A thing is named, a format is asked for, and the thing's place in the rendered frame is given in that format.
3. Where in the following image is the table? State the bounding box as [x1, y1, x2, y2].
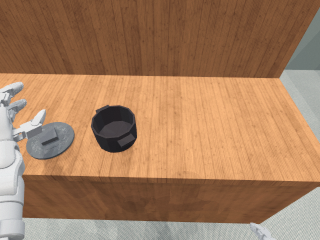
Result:
[0, 0, 320, 224]

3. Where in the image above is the robot left forearm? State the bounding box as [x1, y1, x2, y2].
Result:
[0, 140, 25, 240]

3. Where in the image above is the left robot hand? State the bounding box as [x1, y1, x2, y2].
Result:
[0, 82, 46, 143]

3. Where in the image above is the lid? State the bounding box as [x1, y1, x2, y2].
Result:
[26, 122, 75, 160]

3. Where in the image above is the pot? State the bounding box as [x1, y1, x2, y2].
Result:
[91, 105, 137, 153]

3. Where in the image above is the right robot hand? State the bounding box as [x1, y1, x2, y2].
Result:
[250, 222, 276, 240]

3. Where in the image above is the knob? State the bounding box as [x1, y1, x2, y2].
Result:
[39, 127, 59, 146]

